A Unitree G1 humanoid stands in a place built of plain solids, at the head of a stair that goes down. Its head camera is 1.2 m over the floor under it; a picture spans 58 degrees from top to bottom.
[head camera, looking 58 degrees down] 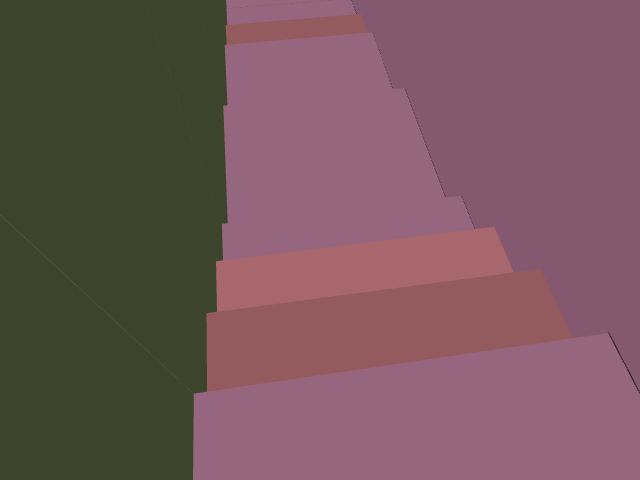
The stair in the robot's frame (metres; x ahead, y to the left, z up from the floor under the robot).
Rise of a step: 0.17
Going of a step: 0.30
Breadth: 1.18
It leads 8 degrees to the left of straight ahead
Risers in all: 4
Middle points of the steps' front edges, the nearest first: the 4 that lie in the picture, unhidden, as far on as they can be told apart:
0.35 -0.25 0.00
0.65 -0.20 -0.17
0.95 -0.16 -0.34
1.24 -0.12 -0.51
